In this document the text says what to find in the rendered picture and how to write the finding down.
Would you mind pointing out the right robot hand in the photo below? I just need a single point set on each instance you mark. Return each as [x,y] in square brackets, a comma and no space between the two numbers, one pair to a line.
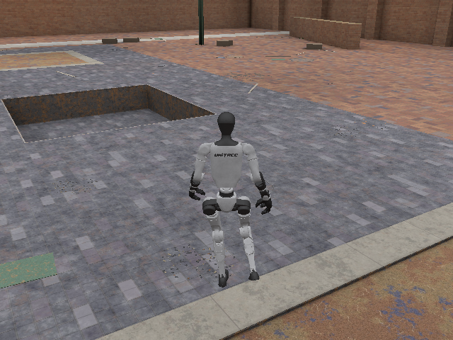
[267,203]

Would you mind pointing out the robot left thigh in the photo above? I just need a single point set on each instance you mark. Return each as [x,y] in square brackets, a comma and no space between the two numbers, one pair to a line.
[209,207]

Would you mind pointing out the robot left shin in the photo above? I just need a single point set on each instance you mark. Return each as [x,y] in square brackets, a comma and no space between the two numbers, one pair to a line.
[219,253]

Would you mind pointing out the right robot upper arm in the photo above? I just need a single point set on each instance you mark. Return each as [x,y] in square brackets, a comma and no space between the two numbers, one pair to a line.
[252,161]

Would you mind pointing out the right robot forearm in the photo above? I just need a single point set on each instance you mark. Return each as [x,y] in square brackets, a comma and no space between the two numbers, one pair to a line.
[262,188]

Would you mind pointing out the left robot upper arm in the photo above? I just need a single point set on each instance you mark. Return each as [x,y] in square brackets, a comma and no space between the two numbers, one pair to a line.
[204,149]

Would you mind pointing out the left robot forearm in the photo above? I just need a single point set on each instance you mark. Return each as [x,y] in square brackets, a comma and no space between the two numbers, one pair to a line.
[193,184]

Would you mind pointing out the left robot hand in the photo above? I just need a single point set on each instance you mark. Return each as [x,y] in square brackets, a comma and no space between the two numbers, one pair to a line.
[193,196]

